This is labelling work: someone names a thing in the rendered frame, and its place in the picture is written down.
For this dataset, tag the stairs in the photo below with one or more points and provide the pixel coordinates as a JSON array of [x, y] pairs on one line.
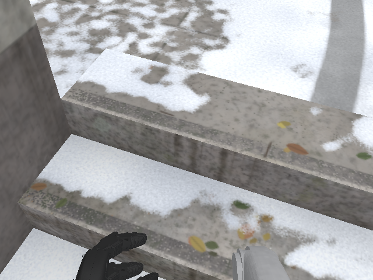
[[197, 204]]

